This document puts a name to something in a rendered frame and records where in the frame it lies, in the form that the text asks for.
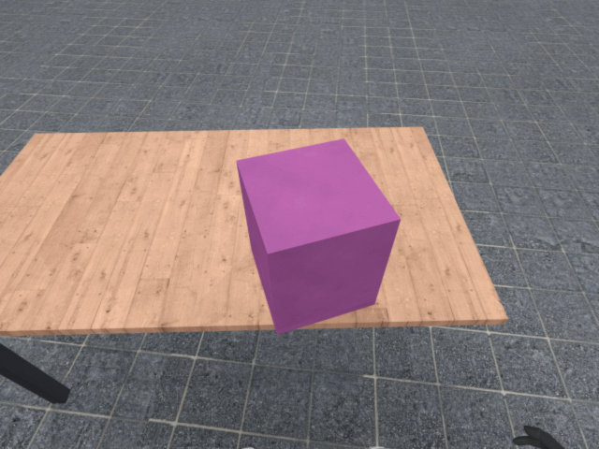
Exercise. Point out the table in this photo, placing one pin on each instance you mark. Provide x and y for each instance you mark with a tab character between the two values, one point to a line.
145	232

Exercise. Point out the carton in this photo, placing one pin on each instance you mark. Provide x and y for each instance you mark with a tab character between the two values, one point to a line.
321	231

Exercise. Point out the right robot hand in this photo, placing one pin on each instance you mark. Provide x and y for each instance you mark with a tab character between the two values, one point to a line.
537	438

